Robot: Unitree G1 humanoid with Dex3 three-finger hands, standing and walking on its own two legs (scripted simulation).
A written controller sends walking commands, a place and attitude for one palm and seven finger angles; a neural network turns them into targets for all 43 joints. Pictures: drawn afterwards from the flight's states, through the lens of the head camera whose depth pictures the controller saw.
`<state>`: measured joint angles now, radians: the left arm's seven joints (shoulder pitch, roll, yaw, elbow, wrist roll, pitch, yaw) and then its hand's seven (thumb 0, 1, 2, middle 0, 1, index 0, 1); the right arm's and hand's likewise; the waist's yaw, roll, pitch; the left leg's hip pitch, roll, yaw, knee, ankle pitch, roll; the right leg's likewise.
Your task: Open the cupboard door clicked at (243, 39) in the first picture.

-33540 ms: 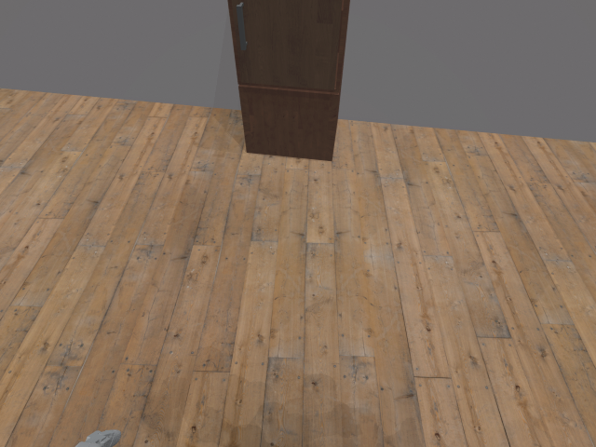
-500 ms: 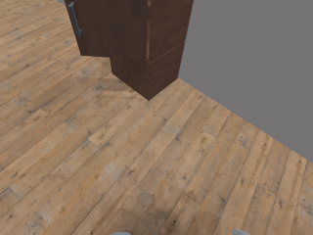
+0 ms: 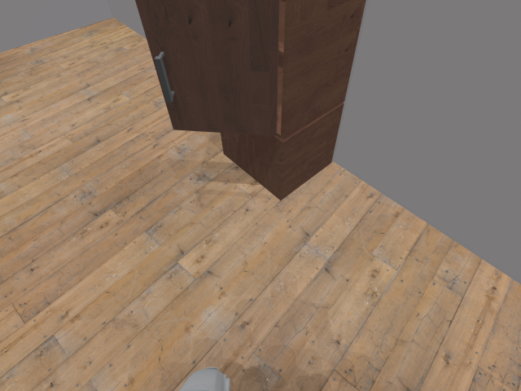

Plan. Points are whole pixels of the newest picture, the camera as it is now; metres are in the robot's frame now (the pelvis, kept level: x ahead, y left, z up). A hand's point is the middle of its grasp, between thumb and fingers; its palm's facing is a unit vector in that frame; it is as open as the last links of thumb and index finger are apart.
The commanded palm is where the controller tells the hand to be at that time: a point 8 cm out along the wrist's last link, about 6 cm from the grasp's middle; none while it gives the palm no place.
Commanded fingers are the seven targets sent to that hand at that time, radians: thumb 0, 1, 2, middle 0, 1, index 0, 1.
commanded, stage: take the last steps up to it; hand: left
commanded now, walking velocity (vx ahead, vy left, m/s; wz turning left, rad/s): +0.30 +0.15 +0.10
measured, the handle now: (166, 77) +1.07 +0.39 -0.11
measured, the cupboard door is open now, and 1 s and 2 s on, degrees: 41 41 41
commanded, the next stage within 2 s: come to a stop and stand still in 1.06 s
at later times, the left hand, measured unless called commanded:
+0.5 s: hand (126, 330) +0.25 +0.29 -0.17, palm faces +0.04 -0.97 -0.23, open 7.4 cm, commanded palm none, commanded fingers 0.00 0.90 0.90 -0.20 -0.30 -0.20 -0.30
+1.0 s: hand (134, 294) +0.32 +0.30 -0.17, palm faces +0.08 -0.98 -0.20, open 7.3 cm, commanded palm none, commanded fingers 0.00 0.90 0.90 -0.20 -0.30 -0.20 -0.30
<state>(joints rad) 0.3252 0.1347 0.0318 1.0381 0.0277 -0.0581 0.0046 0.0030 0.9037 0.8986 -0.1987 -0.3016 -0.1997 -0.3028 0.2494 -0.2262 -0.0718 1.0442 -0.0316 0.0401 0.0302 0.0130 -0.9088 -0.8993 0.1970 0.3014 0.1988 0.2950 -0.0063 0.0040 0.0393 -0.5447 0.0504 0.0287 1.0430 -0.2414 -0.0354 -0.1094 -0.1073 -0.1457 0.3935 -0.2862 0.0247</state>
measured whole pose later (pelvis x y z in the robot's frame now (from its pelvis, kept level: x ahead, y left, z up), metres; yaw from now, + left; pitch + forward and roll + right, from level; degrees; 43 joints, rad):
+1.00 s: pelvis +0.37 +0.12 +0.00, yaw +0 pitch +1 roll +1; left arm 0.36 0.17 0.04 1.11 0.03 -0.06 0.00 0.00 0.93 0.90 -0.20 -0.30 -0.20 -0.30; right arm 0.18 -0.18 -0.05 1.03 -0.03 -0.01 0.03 0.01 -0.91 -0.90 0.20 0.30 0.20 0.29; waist 0.04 -0.02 0.06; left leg -0.47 0.06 0.09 0.63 -0.21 -0.03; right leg -0.04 -0.09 -0.14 0.36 -0.33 0.03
